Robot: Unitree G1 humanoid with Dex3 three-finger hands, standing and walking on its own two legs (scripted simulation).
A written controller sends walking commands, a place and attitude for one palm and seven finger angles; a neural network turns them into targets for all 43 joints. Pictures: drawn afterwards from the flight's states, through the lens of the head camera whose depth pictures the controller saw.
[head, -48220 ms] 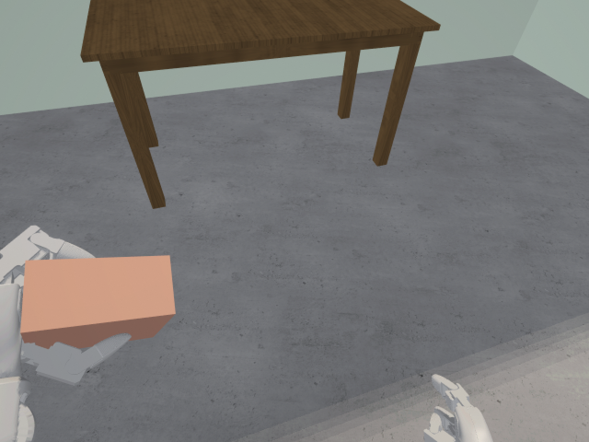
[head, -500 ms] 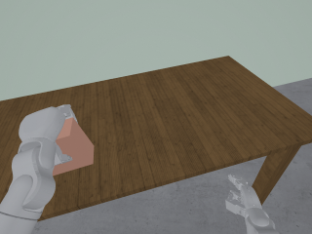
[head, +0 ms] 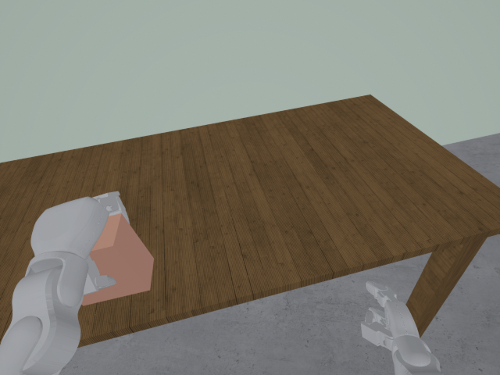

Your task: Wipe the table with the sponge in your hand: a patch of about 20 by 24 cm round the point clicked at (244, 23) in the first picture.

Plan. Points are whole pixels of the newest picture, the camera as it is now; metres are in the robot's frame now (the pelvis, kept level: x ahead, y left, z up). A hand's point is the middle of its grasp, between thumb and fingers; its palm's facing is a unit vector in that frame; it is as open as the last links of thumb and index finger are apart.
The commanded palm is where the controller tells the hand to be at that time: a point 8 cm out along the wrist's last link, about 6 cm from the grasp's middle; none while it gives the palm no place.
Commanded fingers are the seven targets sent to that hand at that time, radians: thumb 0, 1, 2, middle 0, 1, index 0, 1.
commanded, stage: bring the sponge back beside the body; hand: left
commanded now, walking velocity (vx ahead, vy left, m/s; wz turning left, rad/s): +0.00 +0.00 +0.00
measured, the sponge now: (108, 268) +0.22 +0.28 +0.09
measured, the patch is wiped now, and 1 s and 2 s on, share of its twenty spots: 0.90 0.90 0.90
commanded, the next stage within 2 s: step back with the hand held close in 0.92 s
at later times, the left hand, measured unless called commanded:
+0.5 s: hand (71, 274) +0.18 +0.29 +0.14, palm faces +0.14 -0.12 -0.98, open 10.3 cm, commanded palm +0.14 +0.28 +0.21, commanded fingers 0.00 0.10 1.30 -1.20 -1.60 -1.20 -1.60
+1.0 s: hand (67, 281) +0.17 +0.29 +0.13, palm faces +0.15 -0.14 -0.98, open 10.3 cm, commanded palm +0.13 +0.28 +0.21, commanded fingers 0.00 0.10 1.30 -1.20 -1.60 -1.20 -1.60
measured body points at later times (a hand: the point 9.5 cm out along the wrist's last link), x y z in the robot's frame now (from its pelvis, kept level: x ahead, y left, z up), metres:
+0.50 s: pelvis -0.01 +0.00 +0.00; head -0.06 -0.03 +0.44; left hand +0.17 +0.29 +0.19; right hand +0.26 -0.18 -0.05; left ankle +0.04 +0.12 -0.74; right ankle +0.00 -0.10 -0.74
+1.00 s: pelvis -0.02 +0.01 +0.00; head -0.07 -0.03 +0.44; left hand +0.16 +0.29 +0.19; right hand +0.24 -0.18 -0.05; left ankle +0.04 +0.12 -0.74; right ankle +0.00 -0.10 -0.74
